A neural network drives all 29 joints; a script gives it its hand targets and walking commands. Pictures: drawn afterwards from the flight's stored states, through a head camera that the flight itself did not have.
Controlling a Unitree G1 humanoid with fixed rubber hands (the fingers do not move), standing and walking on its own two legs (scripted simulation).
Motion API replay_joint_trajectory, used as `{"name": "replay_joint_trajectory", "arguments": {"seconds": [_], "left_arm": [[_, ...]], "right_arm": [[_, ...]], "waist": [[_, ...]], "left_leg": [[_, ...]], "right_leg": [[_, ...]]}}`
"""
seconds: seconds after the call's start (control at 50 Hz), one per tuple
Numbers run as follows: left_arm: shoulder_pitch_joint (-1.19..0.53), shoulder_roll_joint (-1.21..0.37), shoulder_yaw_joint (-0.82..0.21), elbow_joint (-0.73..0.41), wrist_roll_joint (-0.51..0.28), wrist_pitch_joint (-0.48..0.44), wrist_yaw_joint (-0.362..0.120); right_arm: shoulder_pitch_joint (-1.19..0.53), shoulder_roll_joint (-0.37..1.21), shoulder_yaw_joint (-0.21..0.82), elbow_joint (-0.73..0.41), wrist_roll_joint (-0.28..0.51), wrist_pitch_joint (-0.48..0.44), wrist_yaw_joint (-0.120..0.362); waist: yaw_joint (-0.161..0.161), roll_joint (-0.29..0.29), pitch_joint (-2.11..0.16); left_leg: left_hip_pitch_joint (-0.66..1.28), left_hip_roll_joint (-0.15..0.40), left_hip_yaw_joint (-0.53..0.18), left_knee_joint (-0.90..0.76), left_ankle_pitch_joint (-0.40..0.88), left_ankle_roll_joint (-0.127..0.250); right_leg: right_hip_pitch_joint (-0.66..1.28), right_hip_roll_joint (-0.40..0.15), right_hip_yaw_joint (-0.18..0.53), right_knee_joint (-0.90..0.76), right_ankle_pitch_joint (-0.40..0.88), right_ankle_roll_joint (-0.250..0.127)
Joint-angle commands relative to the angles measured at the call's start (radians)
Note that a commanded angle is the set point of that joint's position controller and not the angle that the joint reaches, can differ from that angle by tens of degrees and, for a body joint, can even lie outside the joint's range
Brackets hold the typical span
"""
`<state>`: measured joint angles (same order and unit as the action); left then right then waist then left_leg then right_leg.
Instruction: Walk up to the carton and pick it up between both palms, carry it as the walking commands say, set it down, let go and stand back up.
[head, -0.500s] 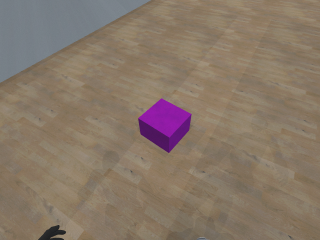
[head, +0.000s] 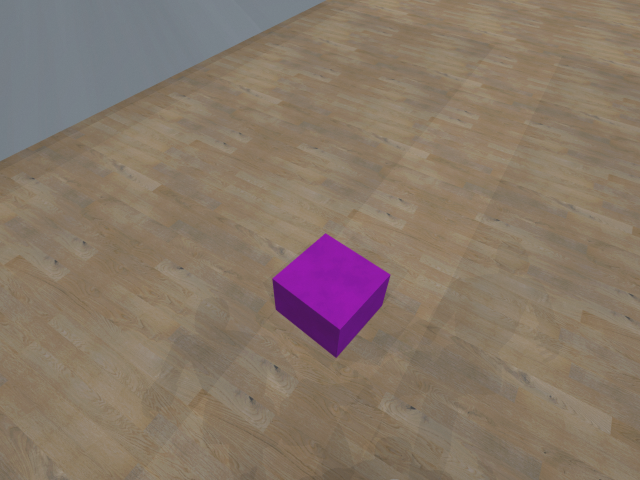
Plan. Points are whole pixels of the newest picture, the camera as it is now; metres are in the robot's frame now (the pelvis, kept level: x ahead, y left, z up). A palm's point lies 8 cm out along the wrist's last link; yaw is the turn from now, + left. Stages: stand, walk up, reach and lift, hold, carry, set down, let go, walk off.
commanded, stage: walk up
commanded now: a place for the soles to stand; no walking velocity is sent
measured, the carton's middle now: (330, 292) +0.83 -0.01 -0.67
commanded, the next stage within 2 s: none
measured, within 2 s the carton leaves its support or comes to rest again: neither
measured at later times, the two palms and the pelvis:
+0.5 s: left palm (101, 424) +0.22 +0.32 -0.09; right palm (563, 377) +0.30 -0.34 -0.09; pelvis +0.18 -0.02 -0.01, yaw +1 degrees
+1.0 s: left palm (157, 336) +0.35 +0.29 -0.09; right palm (543, 337) +0.37 -0.34 -0.09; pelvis +0.25 -0.03 +0.01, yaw +0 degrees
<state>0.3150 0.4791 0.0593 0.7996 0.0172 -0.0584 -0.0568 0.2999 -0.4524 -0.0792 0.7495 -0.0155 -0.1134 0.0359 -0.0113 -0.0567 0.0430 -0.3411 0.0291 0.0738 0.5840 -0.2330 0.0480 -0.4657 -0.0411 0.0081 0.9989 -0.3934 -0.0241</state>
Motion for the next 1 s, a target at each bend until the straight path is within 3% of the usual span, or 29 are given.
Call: {"name": "replay_joint_trajectory", "arguments": {"seconds": [0.0,0.06,0.12,0.16,0.18,0.2,0.22,0.24,0.28,0.32,0.34,0.42,0.46,0.48,0.5,0.52,0.54,0.58,0.6,0.64,0.66,0.68,0.7,0.72,0.74,0.82,0.86,0.96,0.98], "left_arm": [[0.025,0.150,0.051,-0.050,0.005,-0.011,-0.013],[-0.031,0.140,0.055,-0.067,0.005,-0.012,-0.028],[-0.035,0.126,0.063,-0.050,0.006,-0.017,-0.028],[0.032,0.135,0.079,-0.026,0.010,-0.026,-0.017],[0.111,0.160,0.092,-0.013,0.010,-0.034,-0.004],[0.154,0.258,0.115,-0.031,0.018,-0.043,0.009],[0.143,0.306,0.117,-0.052,0.007,-0.046,0.010],[0.099,0.284,0.114,-0.059,-0.006,-0.045,0.017],[0.033,0.235,0.093,-0.073,-0.021,-0.042,0.025],[0.027,0.205,0.085,-0.075,-0.014,-0.042,0.021],[0.030,0.212,0.085,-0.078,-0.007,-0.041,0.018],[0.008,0.202,0.057,-0.082,-0.016,-0.032,0.026],[-0.021,0.161,0.028,-0.094,-0.023,-0.017,0.034],[-0.021,0.108,0.008,-0.109,-0.025,-0.016,0.040],[0.011,0.066,-0.004,-0.118,-0.027,-0.010,0.044],[0.033,0.129,0.007,-0.078,-0.030,0.011,0.057],[0.022,0.153,0.017,-0.059,-0.029,0.016,0.065],[0.039,0.149,0.020,-0.018,-0.018,0.019,0.069],[0.055,0.132,0.015,0.002,-0.017,0.014,0.066],[0.072,0.112,0.012,0.042,-0.014,0.011,0.064],[0.083,0.104,0.014,0.058,-0.013,0.010,0.065],[0.053,0.105,0.011,0.057,-0.004,0.005,0.068],[0.019,0.140,0.016,0.048,0.007,-0.003,0.072],[-0.066,0.187,0.014,0.030,0.011,-0.012,0.072],[-0.137,0.207,0.014,0.042,0.002,-0.009,0.066],[-0.166,0.138,-0.015,0.116,-0.026,0.000,0.063],[-0.186,0.136,-0.017,0.145,-0.026,0.002,0.064],[-0.258,0.122,-0.030,0.215,-0.027,0.012,0.064],[-0.273,0.123,-0.032,0.224,-0.025,0.013,0.065]], "right_arm": [[0.057,-0.242,-0.069,-0.040,-0.008,-0.005,-0.005],[0.029,-0.253,-0.076,-0.052,-0.005,-0.004,-0.003],[0.000,-0.263,-0.070,-0.058,0.003,0.010,0.002],[0.007,-0.217,-0.052,-0.055,-0.002,0.020,0.000],[0.023,-0.179,-0.038,-0.060,-0.008,0.020,-0.006],[0.019,-0.113,-0.020,-0.093,0.005,0.016,-0.005],[0.000,-0.184,-0.034,-0.081,0.008,0.025,-0.016],[0.012,-0.229,-0.043,-0.053,0.012,0.029,-0.022],[0.052,-0.220,-0.037,-0.030,0.009,0.022,-0.019],[0.073,-0.197,-0.032,0.000,0.000,0.022,-0.002],[0.061,-0.182,-0.031,0.002,-0.002,0.022,0.005],[0.010,-0.126,-0.018,0.001,0.004,0.025,-0.006],[0.057,-0.142,-0.026,0.023,-0.003,0.020,-0.021],[0.084,-0.183,-0.037,0.028,-0.012,0.016,-0.030],[0.070,-0.263,-0.050,0.007,-0.010,0.015,-0.035],[0.046,-0.270,-0.056,-0.004,0.014,0.020,-0.029],[0.007,-0.260,-0.054,-0.002,0.013,0.028,-0.031],[-0.069,-0.226,-0.038,-0.007,0.012,0.038,-0.042],[-0.089,-0.214,-0.031,0.007,0.005,0.041,-0.043],[-0.138,-0.197,-0.018,0.017,0.004,0.050,-0.041],[-0.163,-0.187,-0.014,0.020,0.011,0.057,-0.036],[-0.164,-0.165,-0.002,0.029,0.013,0.064,-0.034],[-0.170,-0.128,0.013,0.030,0.019,0.068,-0.031],[-0.159,-0.090,0.022,0.044,0.030,0.072,-0.031],[-0.166,-0.122,0.008,0.074,0.025,0.079,-0.035],[-0.223,-0.154,0.014,0.142,0.018,0.068,-0.035],[-0.246,-0.148,0.022,0.172,0.026,0.068,-0.036],[-0.294,-0.126,0.032,0.260,0.025,0.077,-0.037],[-0.304,-0.125,0.034,0.271,0.029,0.078,-0.036]], "waist": [[-0.025,0.242,-0.004],[-0.020,0.233,0.004],[-0.006,0.239,0.000],[0.035,0.129,-0.024],[0.078,0.059,-0.037],[0.103,-0.200,-0.065],[0.108,-0.132,-0.058],[0.080,-0.028,-0.013],[0.045,-0.074,0.031],[0.031,-0.090,0.017],[0.034,-0.117,0.003],[0.018,-0.118,-0.024],[-0.023,-0.072,-0.054],[-0.042,0.069,-0.082],[-0.032,0.231,-0.098],[-0.031,0.193,-0.128],[-0.024,0.171,-0.102],[0.007,0.190,-0.056],[0.020,0.250,-0.064],[0.040,0.238,-0.073],[0.053,0.227,-0.095],[0.049,0.203,-0.087],[0.044,0.136,-0.091],[0.001,0.040,-0.080],[-0.023,0.044,-0.047],[0.014,0.049,-0.088],[0.019,0.026,-0.093],[0.012,0.057,-0.092],[0.014,0.031,-0.088]], "left_leg": [[0.112,0.231,-0.269,-0.313,-0.144,0.193],[0.055,0.212,-0.210,-0.301,-0.203,0.169],[-0.031,0.195,-0.186,-0.257,-0.245,0.148],[-0.101,0.160,-0.145,-0.093,-0.212,0.115],[-0.183,0.123,-0.102,0.090,-0.175,0.085],[-0.379,0.001,-0.009,0.406,-0.225,0.016],[-0.457,-0.026,-0.106,0.541,-0.319,0.000],[-0.426,0.021,-0.177,0.580,-0.261,-0.004],[-0.381,0.078,-0.146,0.490,-0.169,-0.017],[-0.255,0.060,-0.100,0.352,-0.146,-0.035],[-0.200,0.052,-0.068,0.297,-0.167,-0.044],[-0.024,0.007,0.002,0.108,-0.017,-0.038],[0.150,-0.030,-0.004,-0.027,0.087,-0.016],[0.246,0.067,-0.147,-0.099,0.168,0.016],[0.287,0.298,-0.493,-0.211,0.076,0.134],[0.253,0.368,-0.563,-0.237,0.045,0.235],[0.228,0.349,-0.516,-0.206,0.093,0.245],[0.118,0.282,-0.372,-0.158,0.139,0.200],[0.086,0.253,-0.318,-0.133,0.228,0.176],[0.012,0.213,-0.254,-0.088,0.313,0.144],[-0.017,0.192,-0.220,-0.058,0.243,0.119],[-0.050,0.166,-0.205,-0.039,0.168,0.080],[-0.079,0.139,-0.183,0.007,0.107,0.027],[-0.035,0.068,-0.140,0.027,0.001,-0.015],[0.059,0.031,-0.095,0.019,-0.105,-0.027],[0.131,0.111,-0.173,-0.075,0.113,0.019],[0.135,0.104,-0.158,-0.084,0.146,0.010],[0.194,0.103,-0.132,-0.157,0.205,-0.014],[0.198,0.104,-0.136,-0.166,0.207,-0.018]], "right_leg": [[-0.120,-0.053,-0.014,-0.093,0.047,0.019],[-0.016,-0.050,-0.038,-0.259,0.129,0.016],[0.128,-0.002,-0.098,-0.367,0.156,0.009],[0.306,0.037,-0.096,-0.446,0.142,-0.008],[0.418,0.009,-0.017,-0.499,0.055,-0.034],[0.502,-0.258,0.435,-0.689,-0.220,-0.146],[0.469,-0.385,0.660,-0.765,-0.316,-0.240],[0.393,-0.378,0.596,-0.749,-0.270,-0.262],[0.316,-0.297,0.395,-0.738,-0.146,-0.242],[0.258,-0.231,0.222,-0.694,0.158,-0.217],[0.235,-0.217,0.165,-0.669,0.240,-0.227],[0.182,-0.197,0.085,-0.548,0.548,-0.189],[0.102,-0.143,0.039,-0.403,0.436,-0.124],[0.031,-0.094,-0.001,-0.276,0.333,-0.066],[-0.101,0.027,-0.060,-0.101,0.047,0.003],[-0.067,0.019,-0.003,-0.017,-0.201,-0.001],[-0.075,0.004,0.020,0.026,-0.212,0.001],[-0.020,-0.029,0.019,-0.054,-0.168,-0.007],[0.028,-0.027,-0.001,-0.127,-0.130,-0.011],[0.156,0.012,-0.048,-0.260,-0.030,-0.005],[0.226,0.028,-0.065,-0.355,0.075,-0.006],[0.272,0.019,-0.035,-0.437,0.133,-0.009],[0.292,-0.069,0.085,-0.496,0.189,-0.037],[0.190,-0.180,0.250,-0.571,0.168,-0.084],[0.085,-0.199,0.238,-0.560,0.163,-0.110],[0.172,-0.069,0.077,-0.492,0.239,-0.019],[0.222,-0.080,0.090,-0.525,0.293,-0.020],[0.272,-0.095,0.092,-0.597,0.359,-0.015],[0.276,-0.094,0.087,-0.613,0.362,-0.009]]}}
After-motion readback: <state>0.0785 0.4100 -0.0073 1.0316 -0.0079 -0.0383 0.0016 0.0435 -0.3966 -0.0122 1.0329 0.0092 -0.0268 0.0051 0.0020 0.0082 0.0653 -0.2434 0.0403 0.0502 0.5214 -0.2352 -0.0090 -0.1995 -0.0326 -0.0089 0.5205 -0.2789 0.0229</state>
